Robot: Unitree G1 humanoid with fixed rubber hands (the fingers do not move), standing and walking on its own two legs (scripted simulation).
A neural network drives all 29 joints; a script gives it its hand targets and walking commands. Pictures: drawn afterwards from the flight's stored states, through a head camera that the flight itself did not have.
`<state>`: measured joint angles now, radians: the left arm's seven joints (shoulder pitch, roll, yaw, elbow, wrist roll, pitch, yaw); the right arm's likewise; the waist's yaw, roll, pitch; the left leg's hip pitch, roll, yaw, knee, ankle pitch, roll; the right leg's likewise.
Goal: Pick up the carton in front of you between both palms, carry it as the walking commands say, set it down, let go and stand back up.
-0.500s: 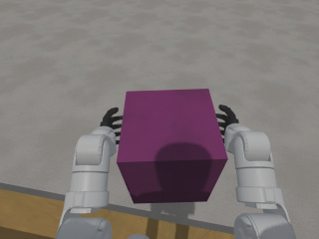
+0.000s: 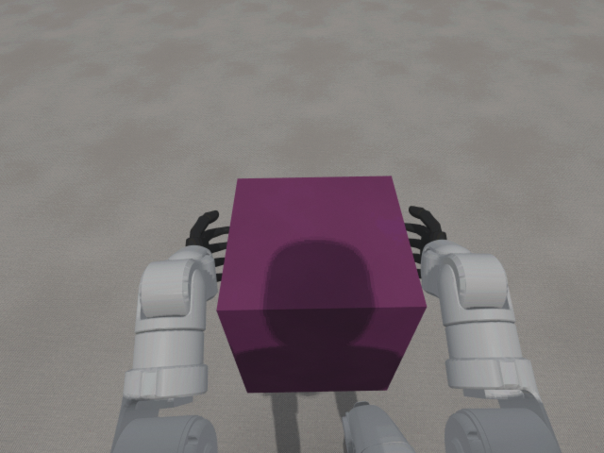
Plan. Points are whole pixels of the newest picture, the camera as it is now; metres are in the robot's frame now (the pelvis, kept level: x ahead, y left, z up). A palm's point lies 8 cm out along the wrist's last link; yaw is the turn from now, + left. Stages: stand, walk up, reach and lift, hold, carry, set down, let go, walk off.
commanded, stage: carry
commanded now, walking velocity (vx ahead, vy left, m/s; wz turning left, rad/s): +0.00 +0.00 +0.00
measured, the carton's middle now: (315, 289) +0.34 -0.03 +0.00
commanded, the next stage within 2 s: none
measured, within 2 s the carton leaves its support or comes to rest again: neither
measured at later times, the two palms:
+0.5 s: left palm (209, 174) +0.63 +0.14 -0.03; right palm (356, 156) +0.65 -0.16 -0.03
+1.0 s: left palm (206, 126) +0.71 +0.14 +0.02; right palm (356, 116) +0.70 -0.16 +0.03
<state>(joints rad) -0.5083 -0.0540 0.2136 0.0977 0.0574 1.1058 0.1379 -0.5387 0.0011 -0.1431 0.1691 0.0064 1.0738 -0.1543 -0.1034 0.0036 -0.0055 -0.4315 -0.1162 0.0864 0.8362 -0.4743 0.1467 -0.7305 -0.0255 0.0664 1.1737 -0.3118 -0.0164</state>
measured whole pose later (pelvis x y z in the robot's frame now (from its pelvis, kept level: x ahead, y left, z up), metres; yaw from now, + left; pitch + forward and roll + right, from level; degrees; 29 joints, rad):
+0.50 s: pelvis +0.29 -0.03 -0.10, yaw +0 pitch +6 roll +0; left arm -0.49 -0.05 0.19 -0.01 0.01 1.06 0.14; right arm -0.51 0.05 -0.19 -0.01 -0.03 1.08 -0.15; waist 0.06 0.01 0.06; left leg -0.58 0.01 -0.02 0.76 -0.29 0.02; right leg -0.42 0.07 -0.08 0.59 -0.27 -0.10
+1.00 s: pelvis +0.36 +0.00 -0.09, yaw -1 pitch +4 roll +0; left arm -0.60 -0.01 0.18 0.19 0.05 1.16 0.13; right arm -0.60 0.00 -0.18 0.21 -0.03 1.14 -0.14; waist -0.01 -0.01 -0.13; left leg -0.38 -0.03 0.05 0.60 -0.29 0.05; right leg -0.27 0.04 -0.03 0.60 -0.39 -0.05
